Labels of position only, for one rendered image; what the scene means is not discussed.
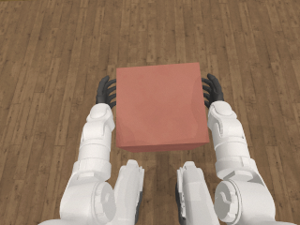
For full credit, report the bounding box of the robot left forearm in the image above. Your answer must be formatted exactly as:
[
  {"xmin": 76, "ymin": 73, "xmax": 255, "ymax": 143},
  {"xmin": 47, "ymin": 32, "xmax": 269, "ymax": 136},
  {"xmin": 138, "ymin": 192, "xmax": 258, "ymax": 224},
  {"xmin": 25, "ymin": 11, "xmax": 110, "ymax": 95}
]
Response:
[{"xmin": 59, "ymin": 103, "xmax": 115, "ymax": 217}]

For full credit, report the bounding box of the robot right forearm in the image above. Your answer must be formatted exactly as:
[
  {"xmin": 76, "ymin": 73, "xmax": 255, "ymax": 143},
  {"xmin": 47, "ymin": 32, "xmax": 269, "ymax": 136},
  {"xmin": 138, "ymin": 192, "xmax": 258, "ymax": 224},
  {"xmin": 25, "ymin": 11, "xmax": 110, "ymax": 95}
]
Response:
[{"xmin": 207, "ymin": 100, "xmax": 276, "ymax": 215}]

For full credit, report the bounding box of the carton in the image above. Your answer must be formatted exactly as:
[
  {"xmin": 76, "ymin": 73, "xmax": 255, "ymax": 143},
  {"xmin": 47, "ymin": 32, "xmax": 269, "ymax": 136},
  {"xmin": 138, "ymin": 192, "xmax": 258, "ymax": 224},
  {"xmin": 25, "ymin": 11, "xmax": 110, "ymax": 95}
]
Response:
[{"xmin": 116, "ymin": 62, "xmax": 210, "ymax": 153}]

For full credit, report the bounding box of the robot thigh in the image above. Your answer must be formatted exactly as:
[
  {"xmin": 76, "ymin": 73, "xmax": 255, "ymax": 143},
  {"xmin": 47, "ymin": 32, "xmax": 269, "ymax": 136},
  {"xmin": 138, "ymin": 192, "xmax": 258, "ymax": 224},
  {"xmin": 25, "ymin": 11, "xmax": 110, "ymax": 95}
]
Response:
[
  {"xmin": 106, "ymin": 163, "xmax": 144, "ymax": 225},
  {"xmin": 176, "ymin": 165, "xmax": 220, "ymax": 225}
]

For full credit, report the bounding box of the right robot upper arm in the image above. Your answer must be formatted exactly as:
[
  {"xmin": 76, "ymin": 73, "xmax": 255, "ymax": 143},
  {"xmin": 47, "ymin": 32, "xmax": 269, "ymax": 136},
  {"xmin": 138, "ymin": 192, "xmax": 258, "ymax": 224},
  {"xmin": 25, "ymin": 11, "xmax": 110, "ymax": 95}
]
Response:
[{"xmin": 214, "ymin": 179, "xmax": 297, "ymax": 225}]

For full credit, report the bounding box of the right robot hand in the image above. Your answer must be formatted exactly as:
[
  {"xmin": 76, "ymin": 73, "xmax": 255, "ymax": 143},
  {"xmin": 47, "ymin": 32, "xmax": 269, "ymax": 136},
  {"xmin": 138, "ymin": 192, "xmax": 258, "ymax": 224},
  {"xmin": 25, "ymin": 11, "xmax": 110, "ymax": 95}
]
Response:
[{"xmin": 201, "ymin": 73, "xmax": 224, "ymax": 110}]

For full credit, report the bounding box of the left robot hand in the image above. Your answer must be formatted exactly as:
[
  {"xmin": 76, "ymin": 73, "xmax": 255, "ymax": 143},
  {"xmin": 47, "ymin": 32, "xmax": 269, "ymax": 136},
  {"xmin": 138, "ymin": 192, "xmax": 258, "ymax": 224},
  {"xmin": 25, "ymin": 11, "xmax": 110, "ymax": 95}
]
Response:
[{"xmin": 96, "ymin": 75, "xmax": 116, "ymax": 109}]

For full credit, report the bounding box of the robot right thigh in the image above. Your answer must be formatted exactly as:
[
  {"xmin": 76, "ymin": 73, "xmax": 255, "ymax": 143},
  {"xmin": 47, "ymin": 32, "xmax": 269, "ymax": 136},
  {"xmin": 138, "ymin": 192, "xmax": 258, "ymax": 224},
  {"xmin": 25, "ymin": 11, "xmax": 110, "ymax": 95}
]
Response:
[{"xmin": 176, "ymin": 165, "xmax": 220, "ymax": 225}]

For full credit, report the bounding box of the left robot upper arm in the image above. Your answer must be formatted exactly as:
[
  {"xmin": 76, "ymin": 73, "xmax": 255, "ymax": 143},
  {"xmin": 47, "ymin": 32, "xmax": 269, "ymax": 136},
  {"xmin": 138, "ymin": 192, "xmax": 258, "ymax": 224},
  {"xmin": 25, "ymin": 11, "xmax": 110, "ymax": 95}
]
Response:
[{"xmin": 38, "ymin": 180, "xmax": 117, "ymax": 225}]

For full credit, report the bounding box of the robot left thigh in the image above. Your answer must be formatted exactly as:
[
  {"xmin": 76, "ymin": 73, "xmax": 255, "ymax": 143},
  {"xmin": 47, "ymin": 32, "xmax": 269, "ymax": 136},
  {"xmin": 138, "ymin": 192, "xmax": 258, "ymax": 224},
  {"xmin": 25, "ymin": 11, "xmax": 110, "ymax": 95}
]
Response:
[{"xmin": 106, "ymin": 163, "xmax": 144, "ymax": 225}]

